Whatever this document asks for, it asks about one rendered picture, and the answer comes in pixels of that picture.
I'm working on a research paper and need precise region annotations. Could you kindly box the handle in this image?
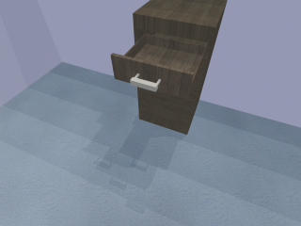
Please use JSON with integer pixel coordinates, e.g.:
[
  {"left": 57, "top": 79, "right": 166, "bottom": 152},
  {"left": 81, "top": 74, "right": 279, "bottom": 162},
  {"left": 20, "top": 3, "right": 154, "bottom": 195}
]
[{"left": 130, "top": 73, "right": 161, "bottom": 92}]

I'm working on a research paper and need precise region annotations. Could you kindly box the cabinet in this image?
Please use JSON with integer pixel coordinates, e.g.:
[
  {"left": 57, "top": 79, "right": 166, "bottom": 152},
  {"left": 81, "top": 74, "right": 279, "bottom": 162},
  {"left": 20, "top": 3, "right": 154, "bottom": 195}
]
[{"left": 133, "top": 0, "right": 228, "bottom": 135}]

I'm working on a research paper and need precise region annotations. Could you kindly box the drawer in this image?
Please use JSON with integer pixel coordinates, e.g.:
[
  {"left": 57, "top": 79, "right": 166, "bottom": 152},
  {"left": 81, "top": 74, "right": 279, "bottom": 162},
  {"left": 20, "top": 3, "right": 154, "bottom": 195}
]
[{"left": 110, "top": 34, "right": 207, "bottom": 99}]

